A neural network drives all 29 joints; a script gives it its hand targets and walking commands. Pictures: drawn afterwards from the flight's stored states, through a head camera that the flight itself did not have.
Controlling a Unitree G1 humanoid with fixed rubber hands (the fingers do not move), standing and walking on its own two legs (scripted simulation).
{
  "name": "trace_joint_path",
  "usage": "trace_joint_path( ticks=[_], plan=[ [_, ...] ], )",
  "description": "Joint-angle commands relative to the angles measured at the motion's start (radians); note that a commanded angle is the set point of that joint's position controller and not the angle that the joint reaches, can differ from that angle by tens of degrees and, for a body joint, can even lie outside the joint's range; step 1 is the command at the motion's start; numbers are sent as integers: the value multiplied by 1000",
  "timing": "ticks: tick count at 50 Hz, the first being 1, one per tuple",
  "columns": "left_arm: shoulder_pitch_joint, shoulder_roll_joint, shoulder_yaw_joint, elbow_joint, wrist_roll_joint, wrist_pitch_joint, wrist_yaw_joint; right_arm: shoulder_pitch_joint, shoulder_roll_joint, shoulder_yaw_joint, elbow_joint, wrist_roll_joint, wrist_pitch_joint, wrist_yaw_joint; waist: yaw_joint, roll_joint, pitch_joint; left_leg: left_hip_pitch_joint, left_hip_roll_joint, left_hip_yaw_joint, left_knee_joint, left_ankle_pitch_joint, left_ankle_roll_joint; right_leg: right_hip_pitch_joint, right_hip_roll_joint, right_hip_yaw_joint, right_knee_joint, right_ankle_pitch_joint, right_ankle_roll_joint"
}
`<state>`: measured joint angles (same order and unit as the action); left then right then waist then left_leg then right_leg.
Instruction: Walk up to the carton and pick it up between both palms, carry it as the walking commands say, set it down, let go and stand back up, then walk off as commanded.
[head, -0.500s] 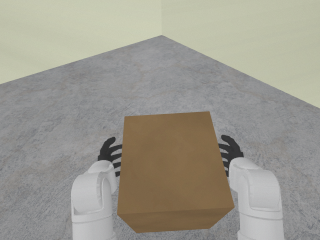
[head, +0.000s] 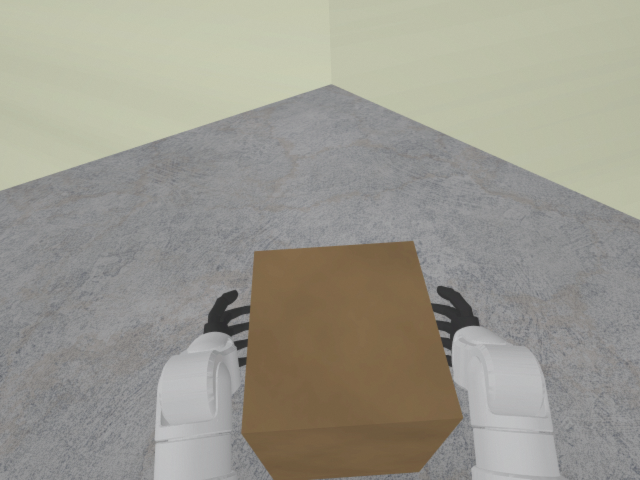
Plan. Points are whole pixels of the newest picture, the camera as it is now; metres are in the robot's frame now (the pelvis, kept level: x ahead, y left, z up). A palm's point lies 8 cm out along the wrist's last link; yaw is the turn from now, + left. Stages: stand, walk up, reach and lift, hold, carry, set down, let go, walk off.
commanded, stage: carry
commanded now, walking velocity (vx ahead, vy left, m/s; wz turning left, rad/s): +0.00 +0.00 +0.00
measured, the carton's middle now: (340, 367) +0.29 -0.01 +0.01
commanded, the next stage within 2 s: hold in 1.82 s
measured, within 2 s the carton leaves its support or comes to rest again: neither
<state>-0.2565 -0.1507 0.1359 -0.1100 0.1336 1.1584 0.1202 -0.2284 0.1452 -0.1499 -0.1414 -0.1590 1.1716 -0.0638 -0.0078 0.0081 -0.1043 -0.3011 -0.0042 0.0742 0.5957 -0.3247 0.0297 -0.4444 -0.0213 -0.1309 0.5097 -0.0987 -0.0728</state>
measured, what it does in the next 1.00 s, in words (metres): stands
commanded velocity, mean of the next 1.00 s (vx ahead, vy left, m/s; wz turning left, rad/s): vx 0.00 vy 0.00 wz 0.00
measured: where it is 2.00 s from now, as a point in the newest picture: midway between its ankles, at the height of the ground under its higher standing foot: outside the picture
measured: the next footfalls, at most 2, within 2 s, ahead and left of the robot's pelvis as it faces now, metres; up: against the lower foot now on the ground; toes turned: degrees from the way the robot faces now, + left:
none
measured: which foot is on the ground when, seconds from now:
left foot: down 0.00-1.00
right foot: down 0.00-1.00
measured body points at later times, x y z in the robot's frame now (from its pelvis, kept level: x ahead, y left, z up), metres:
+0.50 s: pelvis +0.00 +0.00 +0.00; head +0.00 -0.01 +0.45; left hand +0.30 +0.14 +0.07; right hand +0.30 -0.15 +0.06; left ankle -0.01 +0.10 -0.73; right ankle +0.11 -0.08 -0.73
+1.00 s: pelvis +0.00 +0.00 +0.00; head -0.01 -0.01 +0.45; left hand +0.30 +0.14 +0.05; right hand +0.29 -0.15 +0.04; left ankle -0.01 +0.10 -0.73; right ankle +0.11 -0.08 -0.73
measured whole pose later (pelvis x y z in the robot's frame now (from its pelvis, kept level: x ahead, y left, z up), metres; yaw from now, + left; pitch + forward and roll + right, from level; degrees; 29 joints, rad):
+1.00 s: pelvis +0.00 +0.00 +0.00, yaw +0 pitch +1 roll +1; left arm -0.24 -0.15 0.14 0.07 0.15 0.85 0.09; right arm -0.18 0.14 -0.15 0.01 -0.16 0.86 -0.06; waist -0.01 0.01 -0.05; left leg -0.30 -0.01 0.07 0.59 -0.32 0.03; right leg -0.44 -0.03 -0.13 0.51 -0.09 -0.07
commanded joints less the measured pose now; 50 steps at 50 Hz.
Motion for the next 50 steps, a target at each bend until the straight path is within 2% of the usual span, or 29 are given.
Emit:
trace_joint_path(
  ticks=[1, 8, 10, 11, 13, 15, 16, 17, 18, 21, 22, 25, 26, 27, 28, 31, 35, 36, 37, 38, 39, 40, 41, 42, 43, 45, 48, 49, 50],
  plan=[
    [-530, -875, -581, -100, -356, -90, -274, -558, 883, 646, -104, 372, -106, 202, 8, -32, -331, -56, 109, -140, -149, 82, 41, 345, -185, 155, -68, 31, -3],
    [-503, -871, -638, -228, -395, -81, -261, -541, 881, 700, -223, 408, -96, 187, 7, -25, -362, -30, 94, -143, -130, 56, 45, 337, -202, 179, -91, -39, -12],
    [-516, -884, -684, -313, -432, -63, -259, -545, 900, 739, -299, 447, -78, 185, 5, -18, -376, -20, 99, -148, -133, 63, 46, 340, -200, 175, -90, -56, -13],
    [-455, -866, -613, -176, -375, -66, -261, -523, 871, 678, -198, 393, -83, 186, 7, -29, -364, -28, 97, -145, -139, 60, 48, 337, -196, 169, -85, -53, -7],
    [-470, -862, -624, -214, -378, -70, -259, -496, 877, 674, -194, 392, -86, 187, 8, -10, -373, -19, 109, -152, -143, 102, 46, 354, -191, 155, -65, 14, -9],
    [-409, -829, -550, -86, -308, -96, -259, -445, 844, 603, -67, 326, -112, 192, 10, -14, -380, -7, 114, -151, -137, 139, 47, 364, -189, 151, -48, 65, -9],
    [-450, -839, -584, -144, -340, -103, -261, -471, 858, 629, -118, 348, -119, 190, 9, -25, -382, -7, 116, -152, -134, 139, 49, 367, -188, 151, -47, 73, -9],
    [-431, -833, -584, -130, -334, -109, -261, -451, 846, 625, -113, 340, -127, 191, 10, -19, -369, -6, 116, -151, -146, 138, 50, 353, -183, 147, -42, 69, -3],
    [-422, -821, -541, -69, -303, -125, -263, -427, 838, 582, -31, 304, -140, 192, 11, -13, -360, -9, 116, -150, -145, 130, 50, 352, -184, 147, -49, 54, -2],
    [-412, -825, -566, -79, -315, -144, -264, -441, 828, 607, -78, 313, -165, 189, 12, -17, -351, -27, 121, -159, -156, 127, 54, 354, -173, 137, -36, 38, 4],
    [-389, -813, -513, 21, -270, -161, -266, -425, 815, 557, 18, 271, -181, 191, 14, -14, -331, -40, 121, -157, -159, 115, 54, 351, -176, 143, -42, 38, 1],
    [-358, -794, -501, 61, -247, -193, -263, -397, 796, 546, 54, 250, -214, 191, 13, -18, -319, -52, 118, -161, -176, 65, 55, 338, -177, 146, -51, -19, 4],
    [-385, -795, -508, 29, -253, -209, -262, -416, 796, 557, 29, 257, -226, 192, 13, -12, -305, -59, 115, -152, -171, 63, 52, 334, -182, 153, -59, -15, 2],
    [-366, -786, -481, 90, -233, -223, -264, -403, 778, 531, 75, 231, -243, 190, 12, -27, -297, -66, 112, -154, -177, 45, 52, 328, -179, 149, -64, -44, 3],
    [-387, -791, -487, 60, -239, -239, -261, -449, 781, 540, 30, 246, -261, 187, 12, -8, -303, -62, 110, -153, -186, 42, 52, 325, -184, 153, -66, -49, 7],
    [-369, -759, -450, 96, -216, -280, -254, -435, 755, 515, 66, 224, -302, 178, 12, -25, -298, -74, 108, -150, -177, 31, 53, 325, -187, 154, -79, -71, 8],
    [-351, -755, -454, 57, -222, -308, -243, -461, 742, 547, -9, 248, -331, 165, 10, -39, -290, -88, 94, -144, -164, 4, 51, 319, -195, 166, -101, -138, 9],
    [-320, -743, -434, 102, -203, -315, -243, -457, 720, 533, 7, 229, -341, 164, 11, -52, -275, -94, 91, -144, -163, -6, 54, 304, -194, 170, -114, -157, 11],
    [-324, -747, -460, 57, -227, -312, -241, -433, 724, 556, -19, 244, -338, 160, 11, -48, -282, -83, 87, -138, -156, -7, 55, 301, -196, 170, -122, -169, 12],
    [-307, -729, -431, 84, -202, -322, -238, -429, 717, 535, 15, 230, -346, 160, 11, -38, -291, -83, 90, -145, -169, -10, 59, 308, -195, 165, -113, -165, 12],
    [-309, -732, -462, 31, -228, -319, -237, -420, 717, 562, -34, 250, -344, 156, 11, -44, -303, -86, 89, -147, -167, -22, 62, 317, -194, 170, -114, -179, 14],
    [-298, -730, -439, 77, -207, -321, -236, -413, 709, 546, 12, 231, -343, 160, 11, -43, -285, -95, 92, -148, -168, -20, 60, 313, -190, 164, -114, -173, 14],
    [-302, -727, -462, 28, -225, -319, -235, -403, 714, 562, -25, 248, -342, 156, 11, -44, -303, -90, 93, -150, -171, -24, 60, 320, -191, 168, -108, -170, 12],
    [-263, -707, -402, 141, -172, -330, -236, -360, 695, 503, 95, 190, -351, 159, 12, -47, -289, -99, 93, -153, -178, -16, 62, 323, -191, 161, -102, -156, 15],
    [-281, -723, -463, 41, -221, -325, -235, -414, 704, 566, -37, 246, -351, 154, 12, -52, -296, -101, 90, -150, -168, -13, 60, 329, -191, 164, -105, -139, 15],
    [-266, -701, -412, 129, -176, -343, -234, -389, 684, 511, 58, 198, -367, 155, 11, -53, -296, -90, 87, -145, -166, -4, 61, 323, -196, 171, -107, -143, 12],
    [-294, -699, -448, 35, -206, -353, -228, -385, 683, 536, -3, 226, -375, 153, 11, -16, -303, -85, 98, -154, -179, 11, 64, 330, -189, 156, -80, -97, 9],
    [-279, -690, -431, 62, -189, -356, -228, -378, 683, 526, 21, 214, -377, 153, 10, -40, -306, -88, 103, -158, -178, 23, 62, 340, -185, 150, -74, -69, 11],
    [-288, -694, -436, 56, -196, -359, -228, -375, 684, 525, 22, 214, -380, 152, 11, -27, -310, -89, 102, -153, -172, 34, 60, 347, -186, 154, -66, -49, 8]
  ],
)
